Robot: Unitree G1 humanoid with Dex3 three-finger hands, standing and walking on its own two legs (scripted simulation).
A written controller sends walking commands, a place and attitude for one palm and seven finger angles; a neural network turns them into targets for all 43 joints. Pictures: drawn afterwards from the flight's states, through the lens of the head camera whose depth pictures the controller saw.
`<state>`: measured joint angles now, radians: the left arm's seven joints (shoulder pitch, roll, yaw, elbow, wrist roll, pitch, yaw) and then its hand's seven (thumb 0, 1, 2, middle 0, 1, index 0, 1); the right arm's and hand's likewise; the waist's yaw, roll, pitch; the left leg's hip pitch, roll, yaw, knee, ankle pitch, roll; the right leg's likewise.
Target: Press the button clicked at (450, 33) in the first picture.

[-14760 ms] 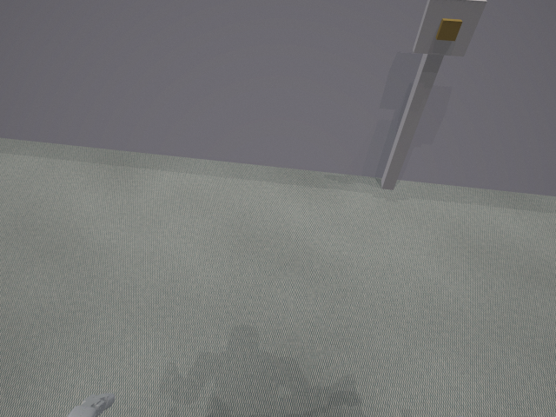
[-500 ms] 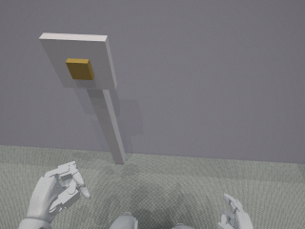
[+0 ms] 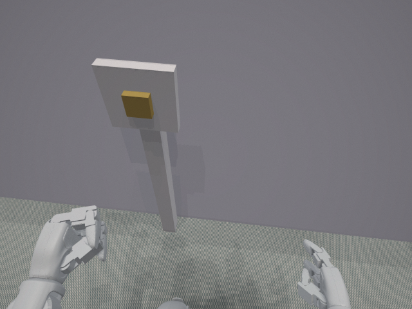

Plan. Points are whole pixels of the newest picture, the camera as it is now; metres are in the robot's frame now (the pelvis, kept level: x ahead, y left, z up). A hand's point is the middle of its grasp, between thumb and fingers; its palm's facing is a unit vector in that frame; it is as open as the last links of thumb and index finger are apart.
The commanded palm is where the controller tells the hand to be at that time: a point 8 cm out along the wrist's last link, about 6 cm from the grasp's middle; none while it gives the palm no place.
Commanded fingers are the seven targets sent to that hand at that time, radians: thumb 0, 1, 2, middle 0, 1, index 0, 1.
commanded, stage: raise the hand and make a fist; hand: left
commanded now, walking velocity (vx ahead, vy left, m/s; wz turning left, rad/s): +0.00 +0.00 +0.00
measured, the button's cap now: (138, 104) +0.54 +0.20 +0.10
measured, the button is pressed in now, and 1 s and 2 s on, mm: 0 0 0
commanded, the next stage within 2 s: aim a knuckle at the button in 0.68 s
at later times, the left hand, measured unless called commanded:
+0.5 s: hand (100, 221) +0.24 +0.20 +0.09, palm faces -0.03 -1.00 -0.04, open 3.1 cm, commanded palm +0.22 +0.25 +0.10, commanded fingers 0.00 0.90 0.90 -1.30 -1.50 -1.30 -1.50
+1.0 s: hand (110, 211) +0.26 +0.19 +0.09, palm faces -0.02 -1.00 -0.05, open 3.1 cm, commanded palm +0.25 +0.24 +0.09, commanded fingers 0.00 0.90 0.90 -1.30 -1.50 -1.30 -1.50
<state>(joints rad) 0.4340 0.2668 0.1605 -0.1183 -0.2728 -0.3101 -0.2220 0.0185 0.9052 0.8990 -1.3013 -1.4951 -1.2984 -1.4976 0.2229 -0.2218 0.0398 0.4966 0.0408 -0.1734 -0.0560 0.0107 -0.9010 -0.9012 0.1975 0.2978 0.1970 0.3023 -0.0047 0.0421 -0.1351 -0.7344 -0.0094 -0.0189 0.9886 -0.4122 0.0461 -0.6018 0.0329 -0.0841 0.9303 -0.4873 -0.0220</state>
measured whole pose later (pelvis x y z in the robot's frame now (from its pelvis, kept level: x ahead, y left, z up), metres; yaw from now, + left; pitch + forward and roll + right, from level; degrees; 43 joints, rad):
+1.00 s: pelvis +0.01 -0.03 +0.01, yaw +0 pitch +8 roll -2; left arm 0.18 0.31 0.24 0.14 -0.32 -0.27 -0.34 0.02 0.90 0.90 -1.31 -1.50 -1.30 -1.50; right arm 0.23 -0.26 0.05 0.58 0.05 -0.18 -0.08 0.01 -0.90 -0.90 0.20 0.30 0.20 0.30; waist -0.01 0.04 -0.09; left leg -0.65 0.00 -0.03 0.89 -0.38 0.01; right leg -0.53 0.05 -0.09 0.85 -0.46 -0.05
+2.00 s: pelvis +0.01 -0.01 +0.00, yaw -2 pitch +15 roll -2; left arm -0.58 0.38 0.29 0.89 -0.19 -0.35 -0.27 0.02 0.91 0.90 -1.30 -1.50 -1.30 -1.50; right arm 0.32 -0.27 0.02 0.64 0.03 -0.01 -0.03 0.01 -0.90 -0.90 0.20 0.30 0.20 0.30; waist -0.09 0.02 -0.09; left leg -0.81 0.01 0.01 0.95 -0.40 0.03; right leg -0.70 0.05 -0.05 0.92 -0.47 -0.03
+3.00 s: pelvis +0.01 -0.01 +0.00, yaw -3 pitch +15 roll -2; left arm -0.58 0.37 0.31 0.90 -0.19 -0.38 -0.26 0.02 0.91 0.90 -1.30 -1.50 -1.30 -1.50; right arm 0.33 -0.26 0.03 0.62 0.03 0.04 -0.03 0.01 -0.90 -0.90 0.20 0.30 0.20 0.30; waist -0.10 0.02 -0.11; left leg -0.84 0.02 0.01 0.98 -0.41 0.04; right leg -0.73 0.05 -0.05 0.94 -0.47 -0.03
